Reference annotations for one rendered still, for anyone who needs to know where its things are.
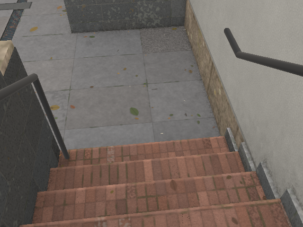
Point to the stairs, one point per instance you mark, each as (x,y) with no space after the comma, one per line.
(194,182)

